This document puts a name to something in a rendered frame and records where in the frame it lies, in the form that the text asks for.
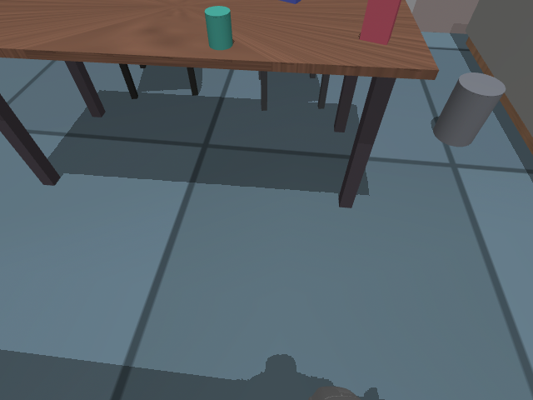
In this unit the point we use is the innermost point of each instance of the table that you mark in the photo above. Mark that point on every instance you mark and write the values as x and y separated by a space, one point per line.
312 36

